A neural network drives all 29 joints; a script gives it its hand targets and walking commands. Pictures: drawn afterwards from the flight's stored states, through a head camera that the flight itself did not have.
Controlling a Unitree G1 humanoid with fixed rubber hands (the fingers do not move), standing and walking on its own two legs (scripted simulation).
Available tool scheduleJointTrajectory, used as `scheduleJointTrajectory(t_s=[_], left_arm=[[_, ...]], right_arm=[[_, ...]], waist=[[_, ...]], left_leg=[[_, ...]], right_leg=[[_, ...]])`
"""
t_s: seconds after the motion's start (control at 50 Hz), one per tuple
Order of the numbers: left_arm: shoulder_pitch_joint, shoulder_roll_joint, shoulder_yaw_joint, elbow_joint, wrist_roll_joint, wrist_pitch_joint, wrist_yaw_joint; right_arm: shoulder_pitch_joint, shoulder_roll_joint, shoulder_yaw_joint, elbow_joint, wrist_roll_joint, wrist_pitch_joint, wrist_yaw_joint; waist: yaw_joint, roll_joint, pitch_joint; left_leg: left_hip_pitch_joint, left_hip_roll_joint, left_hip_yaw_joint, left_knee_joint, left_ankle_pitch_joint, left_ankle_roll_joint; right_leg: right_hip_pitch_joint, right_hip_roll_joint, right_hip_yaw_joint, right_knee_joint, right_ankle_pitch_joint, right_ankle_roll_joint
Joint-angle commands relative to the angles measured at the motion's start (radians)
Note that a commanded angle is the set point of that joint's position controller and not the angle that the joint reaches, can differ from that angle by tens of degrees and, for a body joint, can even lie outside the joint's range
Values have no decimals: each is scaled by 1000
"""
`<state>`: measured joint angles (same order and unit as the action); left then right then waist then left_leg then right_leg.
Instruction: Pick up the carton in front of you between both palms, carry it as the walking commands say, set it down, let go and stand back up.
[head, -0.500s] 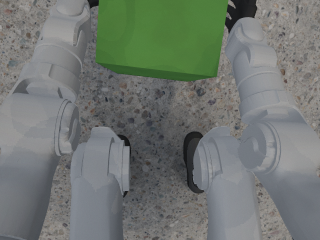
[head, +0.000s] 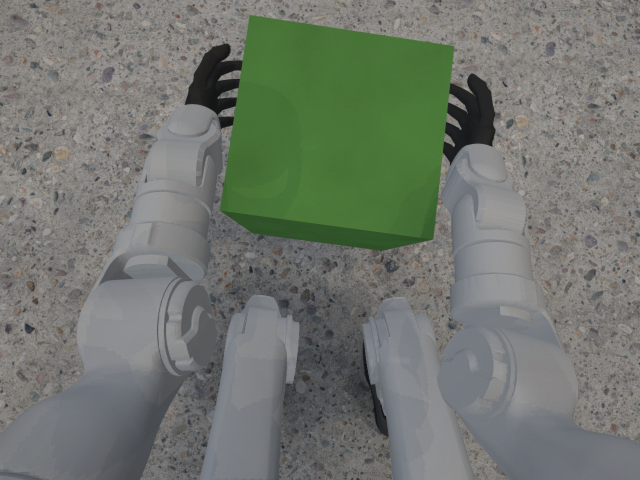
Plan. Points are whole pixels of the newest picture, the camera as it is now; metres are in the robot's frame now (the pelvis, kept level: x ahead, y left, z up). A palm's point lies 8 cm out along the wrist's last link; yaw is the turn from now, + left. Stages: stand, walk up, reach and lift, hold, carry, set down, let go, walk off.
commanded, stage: reach and lift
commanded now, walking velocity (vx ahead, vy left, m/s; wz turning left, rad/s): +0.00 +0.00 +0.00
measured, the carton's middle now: (331, 160) +0.50 +0.01 -0.14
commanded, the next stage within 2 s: none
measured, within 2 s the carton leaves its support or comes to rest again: neither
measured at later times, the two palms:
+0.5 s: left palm (156, 83) +0.48 +0.16 +0.07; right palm (560, 110) +0.46 -0.14 +0.08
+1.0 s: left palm out of the picture +0.42 +0.15 +0.23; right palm out of the picture +0.43 -0.14 +0.24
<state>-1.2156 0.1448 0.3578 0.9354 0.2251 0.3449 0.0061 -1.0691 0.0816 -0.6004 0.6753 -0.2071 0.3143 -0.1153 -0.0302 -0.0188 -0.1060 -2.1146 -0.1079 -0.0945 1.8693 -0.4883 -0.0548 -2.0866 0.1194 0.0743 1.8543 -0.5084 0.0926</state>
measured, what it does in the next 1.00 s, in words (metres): rises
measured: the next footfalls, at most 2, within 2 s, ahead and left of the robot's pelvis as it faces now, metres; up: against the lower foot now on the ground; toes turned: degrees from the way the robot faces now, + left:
none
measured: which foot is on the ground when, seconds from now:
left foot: down 0.00-1.00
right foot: down 0.00-1.00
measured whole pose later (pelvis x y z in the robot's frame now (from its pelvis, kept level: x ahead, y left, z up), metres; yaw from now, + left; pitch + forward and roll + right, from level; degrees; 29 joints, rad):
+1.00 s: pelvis +0.09 -0.01 +0.26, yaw +2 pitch +19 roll +0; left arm -0.42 -0.09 0.30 0.60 0.20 0.34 0.03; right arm -0.39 0.17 -0.36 0.54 -0.19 0.30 -0.06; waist -0.02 -0.01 -0.18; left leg -0.85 -0.07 -0.13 0.89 -0.37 -0.03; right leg -0.84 0.08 0.14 0.89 -0.38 0.03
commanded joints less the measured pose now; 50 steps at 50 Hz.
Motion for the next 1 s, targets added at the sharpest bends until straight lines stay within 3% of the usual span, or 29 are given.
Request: scheduleJointTrajectory(t_s=[0.0,0.18,0.3,0.62,0.98], left_arm=[[-531,-1055,-295,-50,-107,-36,-235],[-456,-1156,-454,-209,-179,-14,-240],[-356,-1213,-541,-269,-220,-5,-230],[-49,-1256,-531,-259,-174,-48,-205],[283,-1261,-630,-386,-167,-40,-207]], right_arm=[[-698,967,523,67,108,17,254],[-571,1051,683,-19,174,38,272],[-448,1079,760,-43,203,43,278],[-125,1093,753,17,152,6,284],[234,1089,852,-54,127,16,302]], waist=[[18,52,-965],[23,57,-1134],[16,78,-1103],[17,46,-806],[21,32,-548]], left_leg=[[584,-52,168,-256,55,52],[816,-60,167,-357,184,37],[936,-65,151,-436,224,22],[1217,-49,78,-741,252,37],[1663,-12,16,-1135,454,44]], right_leg=[[495,71,-180,-221,73,-41],[681,75,-171,-326,183,-31],[773,75,-151,-408,218,-35],[1065,53,-76,-722,240,-52],[1568,5,0,-1122,457,-71]])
